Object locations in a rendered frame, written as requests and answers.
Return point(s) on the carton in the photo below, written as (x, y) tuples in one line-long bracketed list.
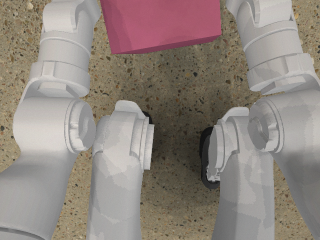
[(145, 26)]

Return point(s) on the right robot forearm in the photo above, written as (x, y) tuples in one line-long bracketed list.
[(272, 47)]

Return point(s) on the robot right thigh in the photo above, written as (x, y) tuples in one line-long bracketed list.
[(246, 209)]

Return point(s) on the left robot forearm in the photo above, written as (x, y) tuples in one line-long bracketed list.
[(65, 43)]

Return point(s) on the robot left upper arm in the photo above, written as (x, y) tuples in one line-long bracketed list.
[(50, 132)]

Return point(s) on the left robot foot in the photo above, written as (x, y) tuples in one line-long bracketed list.
[(147, 115)]

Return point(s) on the robot right upper arm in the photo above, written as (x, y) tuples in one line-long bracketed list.
[(287, 125)]

